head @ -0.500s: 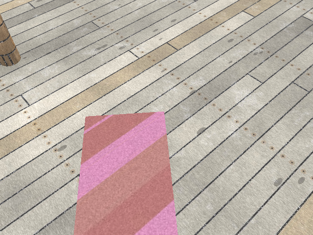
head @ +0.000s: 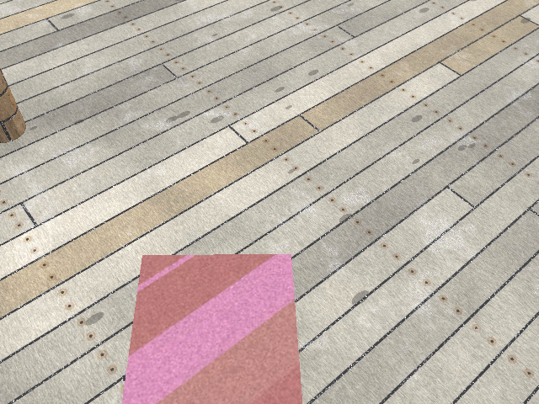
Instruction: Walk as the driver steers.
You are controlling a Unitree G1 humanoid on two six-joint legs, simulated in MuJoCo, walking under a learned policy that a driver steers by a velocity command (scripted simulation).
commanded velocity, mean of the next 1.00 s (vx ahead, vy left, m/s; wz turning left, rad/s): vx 0.03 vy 0.00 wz -0.52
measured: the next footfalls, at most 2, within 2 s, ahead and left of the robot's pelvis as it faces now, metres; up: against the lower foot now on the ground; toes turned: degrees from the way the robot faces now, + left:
right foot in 0.16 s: +0.11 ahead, -0.10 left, +0.00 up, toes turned -8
left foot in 0.62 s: +0.15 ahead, +0.10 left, +0.00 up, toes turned -25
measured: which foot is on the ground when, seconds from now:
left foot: down 0.00-0.18, up 0.20-0.60, down 0.62-1.00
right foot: up 0.00-0.14, down 0.16-0.62, up 0.64-1.00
